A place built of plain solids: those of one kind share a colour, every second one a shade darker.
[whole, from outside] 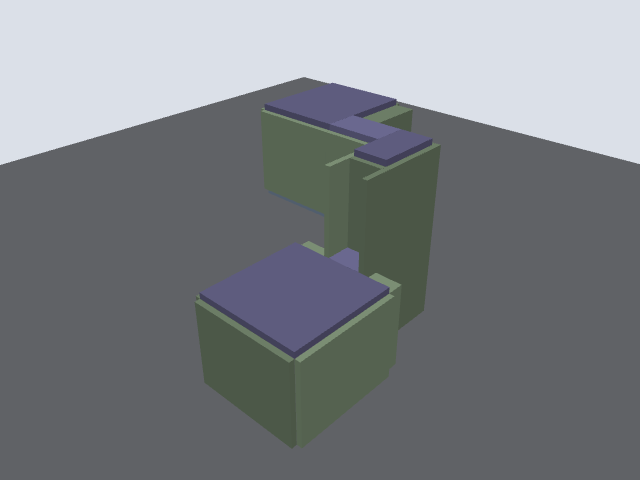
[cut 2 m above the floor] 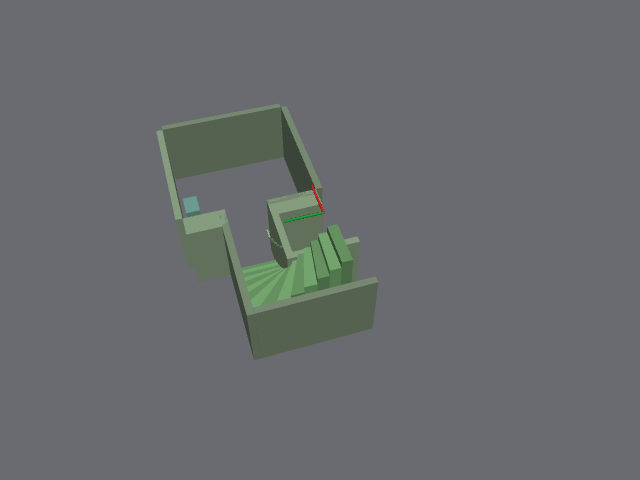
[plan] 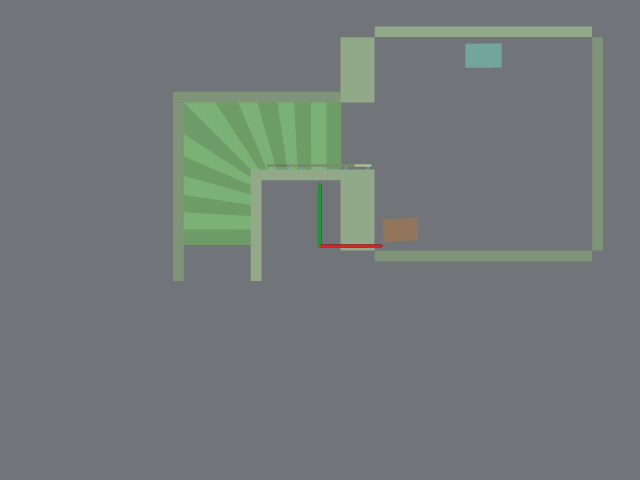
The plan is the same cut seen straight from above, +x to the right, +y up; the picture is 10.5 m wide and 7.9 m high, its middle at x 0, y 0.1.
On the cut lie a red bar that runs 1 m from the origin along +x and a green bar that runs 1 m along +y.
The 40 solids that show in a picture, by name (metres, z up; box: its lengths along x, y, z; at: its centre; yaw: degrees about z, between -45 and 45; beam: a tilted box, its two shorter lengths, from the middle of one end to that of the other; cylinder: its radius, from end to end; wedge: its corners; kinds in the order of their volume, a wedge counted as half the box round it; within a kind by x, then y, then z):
{
 "wall_1": {"box": [2.24, 0.68, 2.78], "at": [-3.36, -0.24, 4.44]},
 "wall_2": {"box": [0.18, 2.94, 5.88], "at": [-2.33, 0.89, 2.89]},
 "wall_3": {"box": [0.18, 2.86, 2.78], "at": [-1.05, -2.01, 4.44]},
 "wall_4": {"box": [0.18, 1.84, 5.88], "at": [-1.05, 0.34, 2.89]},
 "wall_5": {"box": [3.32, 0.18, 5.88], "at": [-0.76, 2.45, 2.89]},
 "wall_6": {"box": [2.04, 0.18, 5.88], "at": [-0.12, 1.17, 2.89]},
 "wall_7": {"box": [0.18, 1.1, 3.02], "at": [-0.01, 1.81, 4.32]},
 "wall_8": {"box": [0.56, 1.33, 2.86], "at": [0.62, 0.59, 1.38]},
 "wall_9": {"box": [0.56, 1.08, 2.86], "at": [0.62, 2.9, 1.38]},
 "wall_10": {"box": [0.18, 1.33, 2.86], "at": [0.81, 0.59, 1.38]},
 "wall_11": {"box": [0.18, 1.08, 2.86], "at": [0.81, 2.9, 1.38]},
 "wall_12": {"box": [3.58, 0.18, 2.86], "at": [2.69, -0.16, 1.38]},
 "wall_13": {"box": [3.58, 0.18, 2.86], "at": [2.69, 3.53, 1.38]},
 "wall_14": {"box": [0.18, 3.51, 2.86], "at": [4.57, 1.68, 1.38]},
 "tread_1": {"wedge": [[-2.24, 0.02, -0.05], [-2.24, 0.02, 2.84], [-2.24, 0.28, -0.05], [-2.24, 0.28, 2.85], [-1.14, 0.02, -0.05], [-1.14, 0.02, 2.85], [-1.14, 0.27, -0.05], [-1.14, 0.27, 2.85]]},
 "tread_2": {"wedge": [[-2.24, 0.28, -0.05], [-2.24, 0.28, 2.65], [-2.24, 0.56, -0.05], [-2.24, 0.56, 2.66], [-1.14, 0.27, -0.05], [-1.14, 0.27, 2.65], [-1.14, 0.49, -0.05], [-1.14, 0.49, 2.66]]},
 "tread_3": {"wedge": [[-2.24, 0.55, -0.05], [-2.24, 0.55, 2.46], [-2.24, 0.84, -0.05], [-2.24, 0.84, 2.46], [-1.14, 0.49, -0.05], [-1.14, 0.49, 2.46], [-1.14, 0.68, -0.05], [-1.14, 0.68, 2.46]]},
 "tread_4": {"wedge": [[-2.24, 0.84, -0.05], [-2.24, 0.84, 2.27], [-2.24, 1.15, -0.05], [-2.24, 1.15, 2.27], [-1.14, 0.67, -0.05], [-1.14, 0.67, 2.27], [-1.14, 0.85, -0.05], [-1.14, 0.85, 2.27]]},
 "tread_5": {"wedge": [[-2.24, 1.15, -0.05], [-2.24, 1.15, 2.08], [-2.24, 1.48, -0.05], [-2.24, 1.48, 2.08], [-1.14, 0.85, -0.05], [-1.14, 0.85, 2.08], [-1.14, 1.0, -0.05], [-1.14, 1.0, 2.08]]},
 "tread_6": {"wedge": [[-2.24, 1.47, -0.05], [-2.24, 1.47, 1.88], [-2.24, 1.84, -0.05], [-2.24, 1.84, 1.88], [-1.14, 1.0, -0.05], [-1.14, 1.0, 1.88], [-1.14, 1.13, -0.05], [-1.14, 1.13, 1.89]]},
 "tread_7": {"wedge": [[-2.24, 1.84, -0.05], [-2.24, 1.84, 1.69], [-2.24, 2.36, -0.05], [-2.24, 2.36, 1.69], [-1.14, 1.13, -0.05], [-1.14, 1.13, 1.69], [-1.14, 1.26, -0.05], [-1.14, 1.26, 1.69]]},
 "tread_8": {"wedge": [[-2.24, 2.36, -0.05], [-2.24, 2.36, 1.51], [-1.72, 2.36, -0.05], [-1.72, 2.36, 1.51], [-1.14, 1.26, -0.05], [-1.14, 1.26, 1.51], [-1.01, 1.26, -0.05], [-1.01, 1.26, 1.51]]},
 "tread_9": {"wedge": [[-1.73, 2.36, -0.05], [-1.73, 2.36, 1.32], [-1.35, 2.36, -0.05], [-1.35, 2.36, 1.33], [-1.01, 1.26, -0.05], [-1.01, 1.26, 1.32], [-0.87, 1.26, -0.05], [-0.87, 1.26, 1.32]]},
 "tread_10": {"wedge": [[-1.35, 2.36, -0.05], [-1.35, 2.36, 1.12], [-1.03, 2.36, -0.05], [-1.03, 2.36, 1.13], [-0.88, 1.26, -0.05], [-0.88, 1.26, 1.13], [-0.72, 1.26, -0.05], [-0.72, 1.26, 1.13]]},
 "tread_11": {"wedge": [[-1.03, 2.36, -0.05], [-1.03, 2.36, 0.93], [-0.72, 1.26, -0.05], [-0.72, 1.26, 0.93], [-0.7, 2.36, -0.05], [-0.7, 2.36, 0.93], [-0.54, 1.26, -0.05], [-0.54, 1.26, 0.93]]},
 "tread_12": {"wedge": [[-0.7, 2.36, -0.05], [-0.7, 2.36, 0.75], [-0.54, 1.26, -0.05], [-0.54, 1.26, 0.75], [-0.43, 2.36, -0.05], [-0.43, 2.36, 0.75], [-0.37, 1.26, -0.05], [-0.37, 1.26, 0.75]]},
 "tread_13": {"wedge": [[-0.43, 2.36, -0.05], [-0.43, 2.36, 0.55], [-0.37, 1.26, -0.05], [-0.37, 1.26, 0.55], [-0.15, 2.36, -0.05], [-0.15, 2.36, 0.56], [-0.14, 1.26, -0.05], [-0.14, 1.26, 0.55]]},
 "tread_14": {"wedge": [[-0.15, 1.26, -0.05], [-0.15, 1.26, 0.36], [-0.15, 2.36, -0.05], [-0.15, 2.36, 0.36], [0.11, 1.26, -0.05], [0.11, 1.26, 0.37], [0.11, 2.36, -0.05], [0.11, 2.36, 0.36]]},
 "tread_15": {"wedge": [[0.1, 2.36, -0.05], [0.1, 2.36, 0.17], [0.11, 1.26, -0.05], [0.11, 1.26, 0.17], [0.35, 1.26, -0.05], [0.35, 1.26, 0.17], [0.35, 2.36, -0.05], [0.35, 2.36, 0.17]]},
 "roof_1": {"box": [3.34, 2.86, 0.2], "at": [-2.81, -2.01, 5.93]},
 "roof_2": {"box": [1.1, 1.84, 0.2], "at": [-1.69, 0.34, 5.93]},
 "roof_3": {"box": [2.14, 1.1, 0.2], "at": [-1.17, 1.81, 5.93]},
 "roof_4": {"box": [1.0, 1.1, 0.2], "at": [0.4, 1.81, 2.91]},
 "roof_5": {"box": [3.58, 3.51, 0.2], "at": [2.69, 1.68, 2.91]},
 "floor_1": {"box": [3.34, 3.46, 0.24], "at": [-2.81, -1.71, 2.93]},
 "crate_1": {"box": [0.6, 0.4, 0.3], "at": [2.69, 3.13, 0.45], "yaw": 0.3},
 "crate_2": {"box": [0.6, 0.4, 0.35], "at": [2.69, 3.14, 0.12], "yaw": 0.2},
 "carton_1": {"box": [0.58, 0.37, 0.31], "at": [1.32, 0.27, 0.1], "yaw": 1.7},
 "guard_rail_1": {"wedge": [[-0.14, 1.31, 1.4], [-0.14, 1.31, 1.46], [-0.14, 1.35, 1.4], [-0.14, 1.35, 1.46], [0.57, 1.31, 0.85], [0.57, 1.31, 0.9], [0.57, 1.35, 0.85], [0.57, 1.35, 0.9]]},
 "guard_rail_2": {"box": [0.28, 0.043, 0.043], "at": [0.71, 1.33, 0.88]}
}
